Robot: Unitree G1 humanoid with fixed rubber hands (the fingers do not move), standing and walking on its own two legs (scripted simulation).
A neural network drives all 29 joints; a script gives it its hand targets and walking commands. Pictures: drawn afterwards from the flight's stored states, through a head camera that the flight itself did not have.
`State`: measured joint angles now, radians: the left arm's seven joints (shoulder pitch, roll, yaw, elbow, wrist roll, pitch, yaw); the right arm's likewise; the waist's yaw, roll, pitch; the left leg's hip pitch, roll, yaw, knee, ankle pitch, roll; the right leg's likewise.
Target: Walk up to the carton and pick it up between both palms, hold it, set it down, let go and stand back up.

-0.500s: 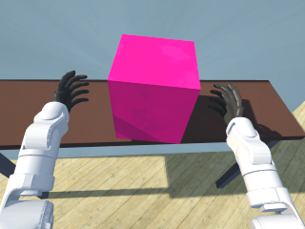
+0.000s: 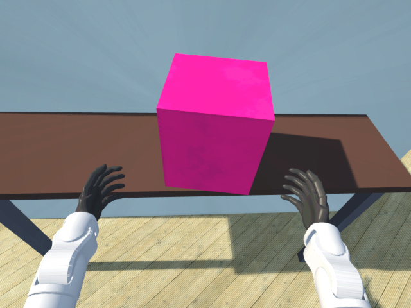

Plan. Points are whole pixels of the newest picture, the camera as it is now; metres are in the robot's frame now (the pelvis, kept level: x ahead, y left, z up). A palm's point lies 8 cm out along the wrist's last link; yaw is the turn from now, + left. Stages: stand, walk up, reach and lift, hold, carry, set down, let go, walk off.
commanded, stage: set down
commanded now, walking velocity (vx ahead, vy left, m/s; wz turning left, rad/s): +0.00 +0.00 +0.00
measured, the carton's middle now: (213, 127) +0.49 +0.02 +0.06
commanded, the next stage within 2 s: let go in 0.78 s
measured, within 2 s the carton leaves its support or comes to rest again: neither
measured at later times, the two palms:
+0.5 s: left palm (94, 245) +0.21 +0.23 -0.02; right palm (311, 252) +0.23 -0.19 -0.01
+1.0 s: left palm (105, 256) +0.21 +0.22 -0.07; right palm (321, 273) +0.21 -0.23 -0.06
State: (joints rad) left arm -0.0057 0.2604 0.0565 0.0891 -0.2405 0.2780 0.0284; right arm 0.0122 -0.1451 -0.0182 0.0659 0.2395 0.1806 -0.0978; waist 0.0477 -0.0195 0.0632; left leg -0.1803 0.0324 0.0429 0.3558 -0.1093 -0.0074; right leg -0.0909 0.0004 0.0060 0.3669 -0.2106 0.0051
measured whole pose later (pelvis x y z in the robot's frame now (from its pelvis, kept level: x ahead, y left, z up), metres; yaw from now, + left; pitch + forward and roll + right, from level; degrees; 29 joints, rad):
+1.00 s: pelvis +0.05 -0.01 +0.00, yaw -1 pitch -2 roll +0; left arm 0.26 0.21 0.03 0.40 -0.02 0.06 0.00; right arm 0.22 -0.17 0.01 0.59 0.04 -0.21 0.00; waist 0.02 -0.04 0.07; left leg -0.14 0.04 0.05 0.35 -0.19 -0.03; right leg -0.04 0.00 0.02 0.33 -0.27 -0.01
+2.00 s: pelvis +0.03 -0.02 -0.01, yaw +2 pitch -2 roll +0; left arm 0.40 0.15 0.05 0.98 0.03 -0.03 0.03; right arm 0.42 -0.13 -0.05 1.04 -0.03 0.01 -0.01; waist 0.00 0.00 -0.02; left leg -0.24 0.04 0.00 0.50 -0.22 -0.03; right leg -0.12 0.01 -0.04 0.47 -0.31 -0.02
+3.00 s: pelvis -0.01 +0.00 -0.01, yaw +2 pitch -3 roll -1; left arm 0.36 0.11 0.03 1.11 0.02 0.00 0.04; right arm 0.33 -0.08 -0.01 1.14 -0.02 0.01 -0.03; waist 0.00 -0.01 0.04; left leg -0.27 0.02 0.00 0.48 -0.15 -0.01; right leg -0.17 -0.01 -0.04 0.49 -0.27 0.00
